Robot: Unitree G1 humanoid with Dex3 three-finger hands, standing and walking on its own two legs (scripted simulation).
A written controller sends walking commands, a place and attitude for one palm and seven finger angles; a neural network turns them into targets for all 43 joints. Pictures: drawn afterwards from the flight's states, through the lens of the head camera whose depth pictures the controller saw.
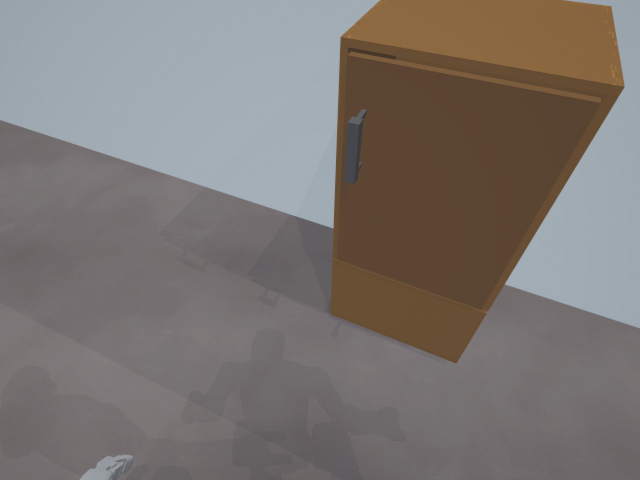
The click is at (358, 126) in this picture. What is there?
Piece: cupboard door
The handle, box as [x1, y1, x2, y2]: [344, 109, 366, 183]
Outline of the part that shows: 362,109 356,117 352,116 348,121 344,181 350,183 354,183 356,180 357,172 361,165 361,163 358,161 362,119 366,114 366,110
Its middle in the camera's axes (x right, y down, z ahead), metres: +0.07 -0.19 +0.80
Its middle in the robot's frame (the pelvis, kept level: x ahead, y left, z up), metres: +0.73 -0.04 +0.01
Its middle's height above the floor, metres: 0.78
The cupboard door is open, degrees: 0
